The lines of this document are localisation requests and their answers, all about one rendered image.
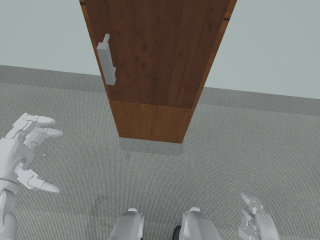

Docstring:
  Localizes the left robot hand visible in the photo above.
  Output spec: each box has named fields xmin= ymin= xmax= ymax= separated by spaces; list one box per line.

xmin=0 ymin=113 xmax=64 ymax=194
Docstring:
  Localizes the right robot hand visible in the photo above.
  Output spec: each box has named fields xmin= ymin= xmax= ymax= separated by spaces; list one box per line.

xmin=238 ymin=191 xmax=280 ymax=240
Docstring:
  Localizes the cupboard door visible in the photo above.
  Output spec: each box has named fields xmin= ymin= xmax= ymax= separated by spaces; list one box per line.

xmin=84 ymin=0 xmax=230 ymax=109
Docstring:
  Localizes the left robot forearm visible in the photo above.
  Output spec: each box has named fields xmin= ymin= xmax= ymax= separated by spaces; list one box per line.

xmin=0 ymin=178 xmax=20 ymax=240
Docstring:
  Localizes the robot right thigh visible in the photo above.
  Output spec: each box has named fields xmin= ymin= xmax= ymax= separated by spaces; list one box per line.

xmin=181 ymin=210 xmax=221 ymax=240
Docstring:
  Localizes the robot thigh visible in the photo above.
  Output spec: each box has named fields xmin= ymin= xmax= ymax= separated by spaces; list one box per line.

xmin=108 ymin=211 xmax=144 ymax=240
xmin=181 ymin=210 xmax=221 ymax=240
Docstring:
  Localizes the robot left thigh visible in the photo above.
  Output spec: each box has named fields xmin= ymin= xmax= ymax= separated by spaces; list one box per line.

xmin=108 ymin=211 xmax=144 ymax=240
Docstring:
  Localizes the handle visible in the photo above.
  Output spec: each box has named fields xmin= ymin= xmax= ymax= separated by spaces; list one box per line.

xmin=96 ymin=33 xmax=116 ymax=85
